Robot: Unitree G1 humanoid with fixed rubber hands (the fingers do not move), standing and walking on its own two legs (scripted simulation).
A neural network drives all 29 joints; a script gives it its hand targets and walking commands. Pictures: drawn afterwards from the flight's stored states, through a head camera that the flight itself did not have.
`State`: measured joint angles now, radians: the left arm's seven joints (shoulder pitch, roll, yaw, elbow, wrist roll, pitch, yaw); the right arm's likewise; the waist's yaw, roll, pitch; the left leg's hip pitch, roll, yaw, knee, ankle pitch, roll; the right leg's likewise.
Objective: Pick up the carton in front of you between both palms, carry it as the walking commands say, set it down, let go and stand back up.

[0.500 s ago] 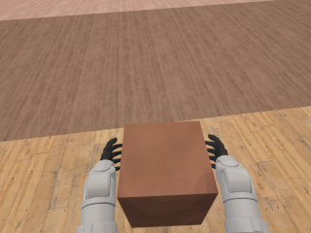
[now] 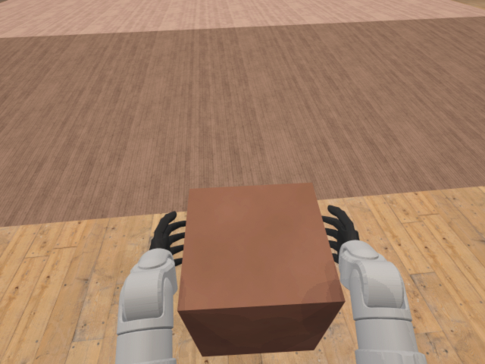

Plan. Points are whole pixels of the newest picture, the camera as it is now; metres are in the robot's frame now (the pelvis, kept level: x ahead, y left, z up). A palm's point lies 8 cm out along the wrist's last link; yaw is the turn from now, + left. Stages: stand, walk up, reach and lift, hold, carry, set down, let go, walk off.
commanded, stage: carry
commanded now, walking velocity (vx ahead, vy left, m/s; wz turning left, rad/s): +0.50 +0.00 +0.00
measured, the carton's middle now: (254, 273) +0.29 +0.00 +0.01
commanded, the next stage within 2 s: none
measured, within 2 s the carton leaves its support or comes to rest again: neither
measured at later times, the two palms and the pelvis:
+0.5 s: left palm (179, 164) +0.50 +0.15 +0.10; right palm (318, 156) +0.51 -0.15 +0.10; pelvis +0.24 -0.01 +0.01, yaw +2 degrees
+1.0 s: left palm (184, 101) +0.83 +0.19 +0.08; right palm (282, 98) +0.83 -0.11 +0.09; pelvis +0.57 +0.04 +0.01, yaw +0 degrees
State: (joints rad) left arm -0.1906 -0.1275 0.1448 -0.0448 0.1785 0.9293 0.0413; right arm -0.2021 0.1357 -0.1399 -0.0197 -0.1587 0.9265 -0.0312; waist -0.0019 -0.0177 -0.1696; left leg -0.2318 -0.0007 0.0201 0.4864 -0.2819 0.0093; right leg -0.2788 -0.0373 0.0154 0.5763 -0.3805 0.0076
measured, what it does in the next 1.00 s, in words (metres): walks ahead: right foot, then left foot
